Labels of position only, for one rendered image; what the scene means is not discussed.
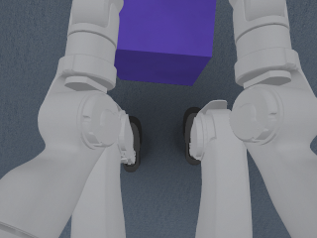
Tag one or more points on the right robot forearm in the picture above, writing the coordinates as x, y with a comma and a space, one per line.
263, 45

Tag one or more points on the robot right thigh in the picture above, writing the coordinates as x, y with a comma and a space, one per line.
225, 209

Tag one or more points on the robot left thigh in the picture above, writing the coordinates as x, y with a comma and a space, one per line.
99, 210

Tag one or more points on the robot left upper arm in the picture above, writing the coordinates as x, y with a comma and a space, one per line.
38, 197

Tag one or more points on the carton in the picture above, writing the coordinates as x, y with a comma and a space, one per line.
164, 41

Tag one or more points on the left robot forearm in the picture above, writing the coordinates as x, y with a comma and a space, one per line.
92, 39

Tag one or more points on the robot thigh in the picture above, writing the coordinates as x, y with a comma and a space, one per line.
99, 210
225, 209

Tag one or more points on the robot right upper arm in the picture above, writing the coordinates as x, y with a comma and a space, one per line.
277, 125

